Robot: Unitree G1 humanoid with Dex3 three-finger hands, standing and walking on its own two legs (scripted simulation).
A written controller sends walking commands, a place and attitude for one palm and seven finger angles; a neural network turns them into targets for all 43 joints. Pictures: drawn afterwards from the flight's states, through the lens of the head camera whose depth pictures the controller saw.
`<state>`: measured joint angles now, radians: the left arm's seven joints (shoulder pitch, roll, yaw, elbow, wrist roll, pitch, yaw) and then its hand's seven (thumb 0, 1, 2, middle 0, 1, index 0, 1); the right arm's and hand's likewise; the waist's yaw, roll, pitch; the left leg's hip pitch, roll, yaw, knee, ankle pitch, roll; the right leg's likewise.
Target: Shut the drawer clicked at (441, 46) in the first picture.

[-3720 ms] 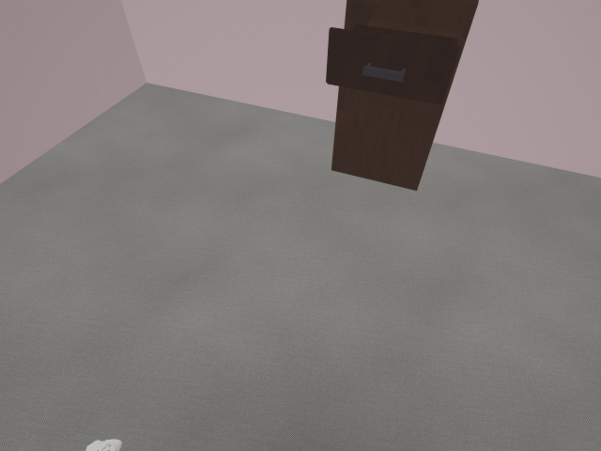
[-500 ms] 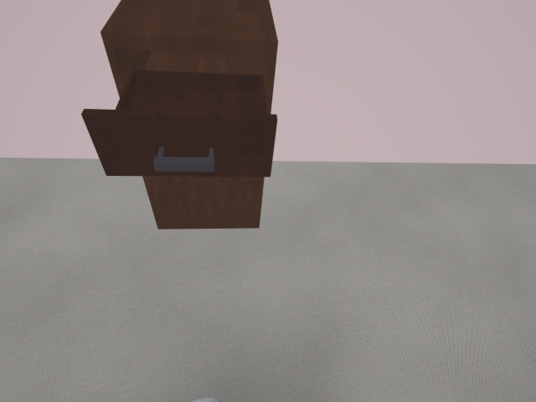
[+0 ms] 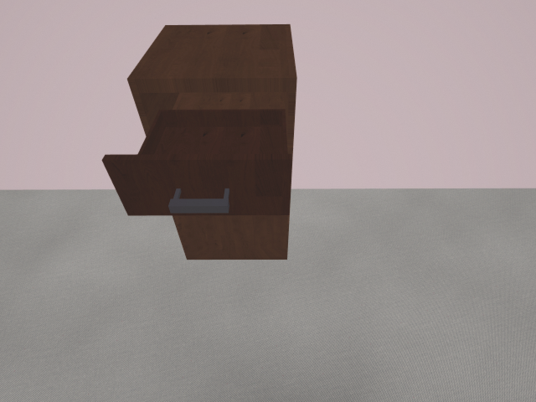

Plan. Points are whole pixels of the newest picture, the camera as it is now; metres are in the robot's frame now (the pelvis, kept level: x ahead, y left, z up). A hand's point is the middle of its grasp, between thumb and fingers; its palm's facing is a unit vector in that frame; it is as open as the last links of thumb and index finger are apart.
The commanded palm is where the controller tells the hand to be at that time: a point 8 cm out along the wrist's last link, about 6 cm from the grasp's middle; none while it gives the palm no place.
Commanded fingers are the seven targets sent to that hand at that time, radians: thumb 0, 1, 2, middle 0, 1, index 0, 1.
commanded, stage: take the last steps up to it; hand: left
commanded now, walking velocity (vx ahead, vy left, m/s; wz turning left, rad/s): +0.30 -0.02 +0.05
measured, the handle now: (201, 199) +0.55 +0.19 -0.05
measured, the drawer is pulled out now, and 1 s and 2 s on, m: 0.30 0.30 0.30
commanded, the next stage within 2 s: come to a stop and stand still in 0.62 s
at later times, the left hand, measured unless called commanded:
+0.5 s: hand out of the picture +0.10 +0.21 -0.18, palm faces +0.08 -0.99 -0.14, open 7.4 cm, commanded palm none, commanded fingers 0.00 0.90 0.90 -0.20 -0.30 -0.20 -0.30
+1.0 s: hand (186, 338) +0.28 +0.19 -0.17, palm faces +0.06 -0.97 -0.22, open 7.2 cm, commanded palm none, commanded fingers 0.00 0.90 0.90 -0.20 -0.30 -0.20 -0.30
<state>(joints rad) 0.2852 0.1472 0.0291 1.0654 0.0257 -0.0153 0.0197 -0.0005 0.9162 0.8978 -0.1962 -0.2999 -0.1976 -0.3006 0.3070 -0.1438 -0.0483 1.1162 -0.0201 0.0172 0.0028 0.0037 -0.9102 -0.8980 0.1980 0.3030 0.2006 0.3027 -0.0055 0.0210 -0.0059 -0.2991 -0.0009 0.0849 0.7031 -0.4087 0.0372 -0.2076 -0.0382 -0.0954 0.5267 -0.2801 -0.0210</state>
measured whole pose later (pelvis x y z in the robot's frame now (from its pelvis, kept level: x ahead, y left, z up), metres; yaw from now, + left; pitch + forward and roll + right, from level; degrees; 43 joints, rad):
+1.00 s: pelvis +0.23 +0.00 +0.00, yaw +1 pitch -1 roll -1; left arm 0.17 0.16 0.04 1.05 0.02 0.01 0.04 -0.01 0.93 0.90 -0.20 -0.30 -0.20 -0.30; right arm 0.19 -0.17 -0.05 1.07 -0.01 0.03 -0.03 0.01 -0.92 -0.90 0.20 0.30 0.20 0.30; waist 0.00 0.01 0.09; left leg -0.34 0.04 0.07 0.69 -0.36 -0.04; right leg -0.25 -0.03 -0.15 0.51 -0.24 -0.04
